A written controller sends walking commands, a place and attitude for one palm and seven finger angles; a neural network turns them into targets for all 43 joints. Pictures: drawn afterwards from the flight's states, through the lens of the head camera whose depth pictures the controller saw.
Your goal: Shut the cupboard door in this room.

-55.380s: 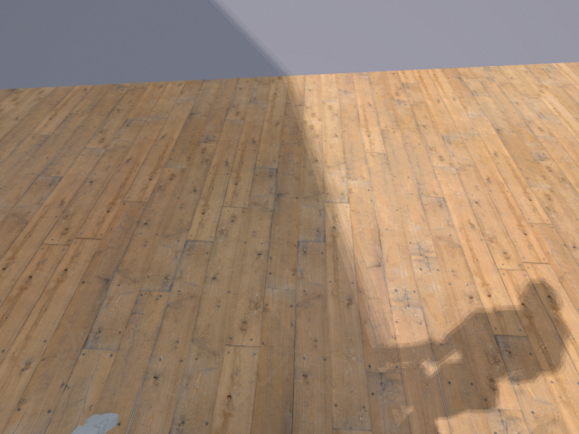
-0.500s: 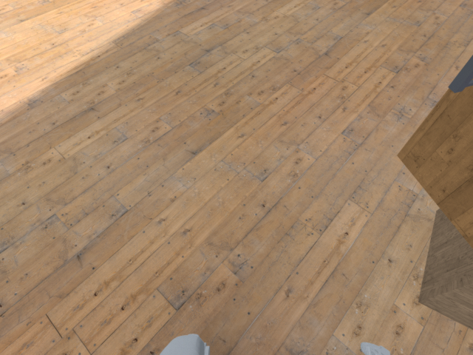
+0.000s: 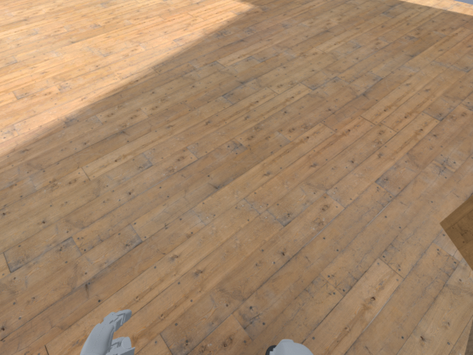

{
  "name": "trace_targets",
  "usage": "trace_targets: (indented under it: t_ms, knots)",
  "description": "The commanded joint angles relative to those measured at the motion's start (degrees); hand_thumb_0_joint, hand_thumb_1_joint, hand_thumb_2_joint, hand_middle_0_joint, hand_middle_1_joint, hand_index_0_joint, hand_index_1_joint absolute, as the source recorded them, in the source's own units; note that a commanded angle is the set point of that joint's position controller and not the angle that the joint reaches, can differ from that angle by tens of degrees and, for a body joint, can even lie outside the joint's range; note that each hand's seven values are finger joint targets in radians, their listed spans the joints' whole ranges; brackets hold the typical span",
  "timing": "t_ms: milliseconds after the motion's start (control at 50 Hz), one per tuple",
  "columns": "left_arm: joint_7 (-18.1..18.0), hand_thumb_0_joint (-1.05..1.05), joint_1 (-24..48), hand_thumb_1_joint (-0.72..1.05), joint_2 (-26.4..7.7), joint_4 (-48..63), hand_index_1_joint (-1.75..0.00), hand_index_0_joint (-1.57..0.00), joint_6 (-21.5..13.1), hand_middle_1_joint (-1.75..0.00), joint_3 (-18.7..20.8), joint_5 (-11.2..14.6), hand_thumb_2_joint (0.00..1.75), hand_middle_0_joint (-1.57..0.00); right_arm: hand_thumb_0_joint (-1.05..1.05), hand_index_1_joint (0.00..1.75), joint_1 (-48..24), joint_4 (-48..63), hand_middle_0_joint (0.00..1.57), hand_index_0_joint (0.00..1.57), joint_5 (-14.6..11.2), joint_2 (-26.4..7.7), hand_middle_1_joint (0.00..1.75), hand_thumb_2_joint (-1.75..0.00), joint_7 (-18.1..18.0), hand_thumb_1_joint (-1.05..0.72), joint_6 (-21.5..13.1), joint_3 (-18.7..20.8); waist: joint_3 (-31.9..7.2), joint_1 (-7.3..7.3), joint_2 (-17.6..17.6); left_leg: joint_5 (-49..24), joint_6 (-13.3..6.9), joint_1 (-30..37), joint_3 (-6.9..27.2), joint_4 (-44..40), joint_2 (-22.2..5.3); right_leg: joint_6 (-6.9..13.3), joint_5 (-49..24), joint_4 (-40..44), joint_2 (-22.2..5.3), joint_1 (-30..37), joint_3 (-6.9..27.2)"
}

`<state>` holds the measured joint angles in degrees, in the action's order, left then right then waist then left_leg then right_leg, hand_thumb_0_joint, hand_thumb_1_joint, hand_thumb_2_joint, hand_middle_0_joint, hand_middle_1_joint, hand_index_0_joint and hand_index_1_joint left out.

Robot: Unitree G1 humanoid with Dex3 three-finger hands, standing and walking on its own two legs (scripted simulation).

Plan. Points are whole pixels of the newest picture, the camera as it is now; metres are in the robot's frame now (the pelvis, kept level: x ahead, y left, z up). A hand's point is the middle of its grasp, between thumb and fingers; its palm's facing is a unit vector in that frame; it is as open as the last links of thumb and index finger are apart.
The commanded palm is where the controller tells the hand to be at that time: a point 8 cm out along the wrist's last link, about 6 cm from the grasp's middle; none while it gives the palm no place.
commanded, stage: walk to a spot facing it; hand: left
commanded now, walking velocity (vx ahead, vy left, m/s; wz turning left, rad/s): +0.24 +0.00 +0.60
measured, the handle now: out of the picture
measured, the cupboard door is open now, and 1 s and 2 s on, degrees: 48 48 48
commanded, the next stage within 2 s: turn to face it in 0.40 s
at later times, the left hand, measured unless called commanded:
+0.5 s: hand out of the picture +0.08 +0.22 -0.19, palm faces +0.38 -0.90 -0.23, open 7.3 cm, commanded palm none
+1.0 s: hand (137, 328) +0.20 +0.20 -0.16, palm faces +0.24 -0.95 -0.22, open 7.4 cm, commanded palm none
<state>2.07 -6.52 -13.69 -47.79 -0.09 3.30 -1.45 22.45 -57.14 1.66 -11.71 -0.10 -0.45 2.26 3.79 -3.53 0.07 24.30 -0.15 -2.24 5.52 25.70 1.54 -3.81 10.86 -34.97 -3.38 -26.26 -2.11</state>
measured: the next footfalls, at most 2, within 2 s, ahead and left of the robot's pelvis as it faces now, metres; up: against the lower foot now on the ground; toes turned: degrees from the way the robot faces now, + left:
right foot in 0.02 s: +0.14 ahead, -0.13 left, +0.00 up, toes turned -3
left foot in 0.46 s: +0.21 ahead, +0.13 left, +0.00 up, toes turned +26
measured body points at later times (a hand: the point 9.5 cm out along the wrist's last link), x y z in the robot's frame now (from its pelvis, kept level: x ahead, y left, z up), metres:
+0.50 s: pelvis +0.14 +0.02 -0.01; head +0.19 +0.07 +0.43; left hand +0.06 +0.27 -0.18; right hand +0.37 -0.17 -0.13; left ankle +0.17 +0.11 -0.73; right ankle +0.10 -0.14 -0.69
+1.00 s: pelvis +0.21 +0.01 +0.00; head +0.25 +0.01 +0.45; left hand +0.18 +0.25 -0.15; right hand +0.33 -0.22 -0.16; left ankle +0.16 +0.11 -0.71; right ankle +0.22 -0.09 -0.73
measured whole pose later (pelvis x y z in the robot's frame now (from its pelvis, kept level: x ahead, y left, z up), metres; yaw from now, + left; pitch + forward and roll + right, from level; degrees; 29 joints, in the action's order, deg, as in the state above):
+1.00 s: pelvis +0.21 +0.01 +0.00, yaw +11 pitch +1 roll +0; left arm 0.2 -16.5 -8.9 -54.1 2.5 3.0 -1.9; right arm 10.6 -55.0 1.0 -12.5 -1.6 3.1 3.0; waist 3.5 1.0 2.2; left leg 27.2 0.5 -19.4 -8.1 46.1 -3.9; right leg 2.2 20.4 -35.2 0.8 -16.2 -2.4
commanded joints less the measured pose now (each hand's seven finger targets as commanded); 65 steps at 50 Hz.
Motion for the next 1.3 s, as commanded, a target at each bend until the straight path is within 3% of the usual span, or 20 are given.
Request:
trace_targets:
  t_ms: [0,40,100,140,340,380,400,420,440,460,580,740,880,900,920,940,980,1060,1200,1280]
  knots:
    - [-2.07,0.0,-22.05,0.9,-16.89,-1.43,-0.3,-0.2,-2.85,-0.3,4.74,-0.5,0.9,-0.2,0.0,0.3,-0.78,6.85,0.2,0.2,-1.8,-4.91,0.3,-0.9,-0.26,-0.9,-2.31,2.11,-16.3,10.95,-21.65,10.58,-1.77,-32.42,-3.27,39.39,3.92,9.51,11.44,20.36,-26.1,40.73,31.48]
    - [-2.93,0.0,-12.21,0.9,-10.46,0.48,-0.3,-0.2,-2.34,-0.3,3.29,0.03,0.9,-0.2,0.0,0.3,-2.08,5.78,0.2,0.2,-0.82,-6.18,0.3,-0.9,0.01,-0.9,-1.39,2.69,-7.17,6.5,-14.01,3.22,-1.88,-35.02,-0.52,50.54,-3.45,9.78,17.33,22.58,-24.15,26.36,25.83]
    - [-3.28,0.0,-5.44,0.9,-4.59,1.57,-0.3,-0.2,-2.39,-0.3,1.56,0.18,0.9,-0.2,0.0,0.3,-3.96,4.47,0.2,0.2,-0.64,-4.23,0.3,-0.9,1.04,-0.9,0.46,2.33,-4.2,2.46,-9.57,-3.67,0.44,-30.25,-3.0,47.99,-6.52,8.7,-2.92,20.32,-18.18,15.88,4.51]
    - [-3.31,0.0,-6.8,0.9,-4.17,0.89,-0.3,-0.2,-3.1,-0.3,1.28,0.12,0.9,-0.2,0.0,0.3,-3.78,4.46,0.2,0.2,-0.6,-2.73,0.3,-0.9,1.41,-0.9,1.27,1.71,-4.68,1.92,-9.41,-4.3,1.57,-30.6,-5.01,43.65,-6.07,8.82,-21.13,17.61,-17.31,17.67,-2.06]
    - [-3.64,0.0,-10.35,0.9,-7.75,-0.82,-0.3,-0.2,-1.91,-0.3,2.53,-0.26,0.9,-0.2,0.0,0.3,-14.15,10.12,0.2,0.2,-0.43,-2.51,0.3,-0.9,2.56,-0.9,1.76,0.92,-3.46,3.69,-9.32,-6.71,0.69,-26.23,-12.34,17.07,-4.28,8.43,-34.24,9.36,-18.82,23.87,-10.77]
    - [-3.47,0.0,-10.3,0.9,-9.62,-0.28,-0.3,-0.2,-1.61,-0.3,3.01,0.0,0.9,-0.2,0.0,0.3,-11.03,10.33,0.2,0.2,-0.21,-4.93,0.3,-0.9,2.41,-0.9,1.4,1.45,-6.58,1.95,-7.15,-10.17,-0.37,-17.98,-13.7,10.08,-1.49,7.21,-35.49,1.23,-18.1,23.64,-12.46]
    - [-3.38,0.0,-10.15,0.9,-9.56,-0.08,-0.3,-0.2,-1.37,-0.3,2.91,0.17,0.9,-0.2,0.0,0.3,-6.09,9.43,0.2,0.2,0.04,-7.83,0.3,-0.9,2.42,-0.9,1.06,2.22,-10.16,-0.79,-2.51,-19.97,-0.98,-7.59,-11.29,4.2,-1.99,5.15,-28.4,-8.99,-16.6,18.82,-13.44]
    - [-3.1,0.0,-10.64,0.9,-6.76,1.62,-0.3,-0.2,-1.0,-0.3,2.47,0.98,0.9,-0.2,0.0,0.3,-0.91,9.01,0.2,0.2,0.59,-14.87,0.3,-0.9,1.89,-0.9,0.39,3.84,-15.09,-3.17,13.42,-45.75,-7.55,5.46,7.35,1.78,-15.95,0.47,4.54,-23.92,-8.48,3.58,-14.12]
    - [-3.26,0.0,-8.46,0.9,-4.88,4.25,-0.3,-0.2,-0.46,-0.3,1.18,1.07,0.9,-0.2,0.0,0.3,2.59,8.38,0.2,0.2,-0.41,-19.64,0.3,-0.9,0.83,-0.9,0.41,4.64,-18.79,-4.55,19.56,-70.57,-15.6,11.13,22.0,0.92,-26.67,-0.88,32.11,-36.62,-2.3,-6.92,-6.09]
    - [-3.81,0.0,-6.52,0.9,-6.87,5.07,-0.3,-0.2,0.27,-0.3,1.38,0.7,0.9,-0.2,0.0,0.3,2.16,7.72,0.2,0.2,-0.85,-19.12,0.3,-0.9,0.31,-0.9,0.93,4.22,-18.39,-3.88,9.8,-61.39,-16.76,8.88,17.98,0.92,-26.66,0.38,29.55,-39.14,-3.32,-6.72,0.32]
    - [-3.24,0.0,-12.89,0.9,-3.18,-3.12,-0.3,-0.2,2.2,-0.3,0.89,0.25,0.9,-0.2,0.0,0.3,-12.25,10.31,0.2,0.2,-0.54,-8.78,0.3,-0.9,-1.92,-0.9,-0.39,0.4,-9.29,3.92,6.97,-36.49,-7.49,-7.26,0.98,-6.18,-15.43,-0.11,9.62,-32.32,-2.72,-1.45,3.67]
    - [-2.3,0.0,-9.98,0.9,-1.95,-3.52,-0.3,-0.2,3.69,-0.3,0.92,-0.1,0.9,-0.2,0.0,0.3,-12.23,6.67,0.2,0.2,-0.17,-8.25,0.3,-0.9,-1.99,-0.9,0.96,1.08,-0.54,3.6,7.07,-12.0,-9.33,-12.84,-1.9,-11.32,-18.76,0.93,11.35,-15.18,0.29,2.56,0.99]
    - [-1.74,0.0,-13.82,0.9,-1.76,-3.14,-0.3,-0.2,2.38,-0.3,2.04,-0.09,0.9,-0.2,0.0,0.3,-11.34,5.73,0.2,0.2,-0.65,-9.14,0.3,-0.9,-1.96,-0.9,1.33,2.76,-4.82,5.01,5.44,-23.56,-6.06,-9.59,-8.09,2.32,-18.66,2.87,-0.02,4.13,1.93,12.47,-1.09]
    - [-1.9,0.0,-15.47,0.9,-4.15,-3.21,-0.3,-0.2,1.69,-0.3,2.48,-0.32,0.9,-0.2,0.0,0.3,-11.5,6.2,0.2,0.2,-1.05,-7.98,0.3,-0.9,-1.71,-0.9,1.39,2.83,-5.49,5.55,-0.3,-18.46,-2.87,-11.9,-11.14,9.14,-14.71,4.77,-8.2,10.22,-1.43,14.98,5.82]
    - [-2.39,0.0,-15.75,0.9,-8.81,-3.21,-0.3,-0.2,0.93,-0.3,3.23,-1.0,0.9,-0.2,0.0,0.3,-11.6,7.53,0.2,0.2,-1.4,-4.18,0.3,-0.9,-1.58,-0.9,1.39,2.41,-5.66,5.76,-14.14,-0.5,0.94,-21.62,-16.44,19.5,-6.94,9.69,-20.95,15.43,-13.62,19.17,21.93]
    - [-2.63,0.0,-16.99,0.9,-10.73,-3.57,-0.3,-0.2,0.76,-0.3,3.32,-0.37,0.9,-0.2,0.0,0.3,-13.71,8.82,0.2,0.2,-1.13,-3.86,0.3,-0.9,-1.57,-0.9,1.99,1.74,-4.44,7.09,-14.23,11.38,1.99,-26.38,-11.8,30.94,-2.86,16.07,-27.93,17.38,-18.8,18.39,26.4]
    - [-3.75,0.0,-14.38,0.9,-7.94,-3.11,-0.3,-0.2,0.66,-0.3,3.43,-0.27,0.9,-0.2,0.0,0.3,-14.68,8.62,0.2,0.2,-0.81,-3.98,0.3,-0.9,-1.75,-0.9,2.18,1.8,-4.71,5.5,-12.11,6.33,2.29,-33.45,-5.09,39.4,-4.14,16.72,-28.3,15.75,-14.61,22.05,24.67]
    - [-3.85,0.0,-12.28,0.9,-6.47,-2.3,-0.3,-0.2,0.39,-0.3,3.0,0.23,0.9,-0.2,0.0,0.3,-14.19,7.7,0.2,0.2,-0.89,-4.25,0.3,-0.9,-1.51,-0.9,1.9,1.76,-8.05,4.93,-5.33,-0.14,4.14,-32.65,-4.8,37.77,-4.96,14.91,-33.76,12.09,-10.46,26.34,17.61]
    - [-3.4,0.0,-12.29,0.9,-8.86,-2.37,-0.3,-0.2,0.96,-0.3,3.89,-0.25,0.9,-0.2,0.0,0.3,-16.29,9.75,0.2,0.2,-1.34,-4.13,0.3,-0.9,-1.72,-0.9,1.64,1.59,-6.86,6.22,-8.27,0.88,4.66,-28.15,-6.12,23.76,-3.15,15.48,-34.09,10.26,-9.11,24.77,21.13]
    - [-3.13,0.0,-6.58,0.9,-9.75,-0.48,-0.3,-0.2,1.78,-0.3,4.18,-0.09,0.9,-0.2,0.0,0.3,-11.23,9.05,0.2,0.2,-1.73,-4.87,0.3,-0.9,-1.96,-0.9,1.21,1.69,-5.83,2.91,-8.97,-6.76,3.92,-14.03,-6.01,7.76,-1.95,12.15,-24.57,7.33,-6.29,12.75,22.53]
